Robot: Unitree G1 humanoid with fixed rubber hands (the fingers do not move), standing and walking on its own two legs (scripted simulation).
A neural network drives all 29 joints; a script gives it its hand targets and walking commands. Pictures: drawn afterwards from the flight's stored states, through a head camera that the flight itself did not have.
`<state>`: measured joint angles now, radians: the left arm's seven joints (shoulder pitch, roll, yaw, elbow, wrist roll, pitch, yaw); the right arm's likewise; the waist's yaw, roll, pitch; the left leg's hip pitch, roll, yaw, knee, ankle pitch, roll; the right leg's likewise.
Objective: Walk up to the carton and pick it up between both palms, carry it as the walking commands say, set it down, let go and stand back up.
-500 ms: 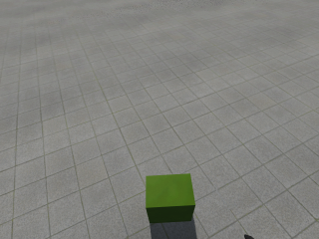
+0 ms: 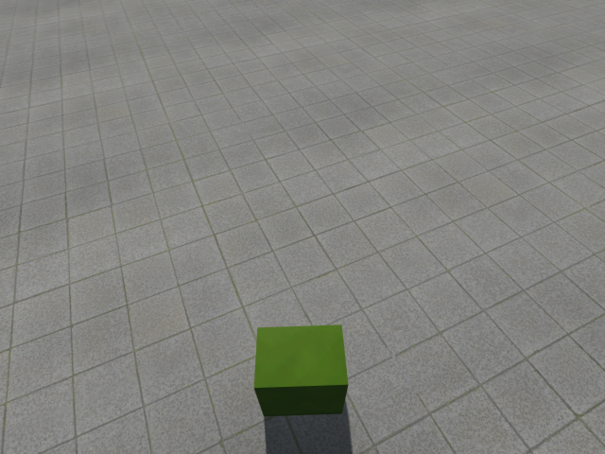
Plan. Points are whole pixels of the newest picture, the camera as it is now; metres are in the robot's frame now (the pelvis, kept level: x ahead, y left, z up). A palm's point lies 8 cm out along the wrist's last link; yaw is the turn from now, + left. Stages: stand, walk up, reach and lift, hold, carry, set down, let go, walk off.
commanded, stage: walk up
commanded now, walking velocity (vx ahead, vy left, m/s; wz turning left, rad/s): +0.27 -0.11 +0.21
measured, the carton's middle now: (301, 372) +0.45 +0.05 -0.63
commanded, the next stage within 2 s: stand in 0.48 s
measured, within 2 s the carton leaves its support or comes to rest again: neither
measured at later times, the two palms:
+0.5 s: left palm out of the picture +0.03 +0.20 -0.14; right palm out of the picture +0.15 -0.23 -0.13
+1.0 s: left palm out of the picture +0.01 +0.21 -0.13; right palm out of the picture +0.13 -0.22 -0.13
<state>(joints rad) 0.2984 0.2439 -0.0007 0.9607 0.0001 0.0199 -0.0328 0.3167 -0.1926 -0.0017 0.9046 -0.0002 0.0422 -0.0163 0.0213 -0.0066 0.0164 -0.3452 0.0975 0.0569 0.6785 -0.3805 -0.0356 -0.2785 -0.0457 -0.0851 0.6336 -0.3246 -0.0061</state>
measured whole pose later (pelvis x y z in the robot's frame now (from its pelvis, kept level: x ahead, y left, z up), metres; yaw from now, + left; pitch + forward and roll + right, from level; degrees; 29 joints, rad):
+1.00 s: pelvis +0.03 +0.00 +0.00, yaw +5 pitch -2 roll +0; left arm 0.35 0.13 0.00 0.98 0.00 -0.01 0.03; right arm 0.21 -0.18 0.00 0.91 0.00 0.03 -0.01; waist 0.02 0.02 0.00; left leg -0.29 0.03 0.07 0.59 -0.27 0.01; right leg -0.17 -0.05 -0.17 0.57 -0.37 -0.02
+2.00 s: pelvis +0.00 -0.01 -0.03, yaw +4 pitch +6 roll +1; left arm 0.00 0.14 0.02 0.68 0.00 0.23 0.00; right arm 0.06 -0.18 0.00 0.72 0.00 0.19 0.00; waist 0.02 0.00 0.07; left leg -0.60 0.03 0.08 0.79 -0.31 0.01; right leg -0.53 -0.05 -0.09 0.86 -0.45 -0.04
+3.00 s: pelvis -0.05 -0.01 -0.11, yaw +4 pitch +32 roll +2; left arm -0.94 0.29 0.16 0.75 -0.09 0.19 0.13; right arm -1.00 -0.34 -0.10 0.79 0.10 0.19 -0.06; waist 0.02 -0.02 0.16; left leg -1.39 0.04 0.08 1.11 -0.28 0.02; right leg -1.34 -0.05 -0.06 1.23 -0.45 -0.05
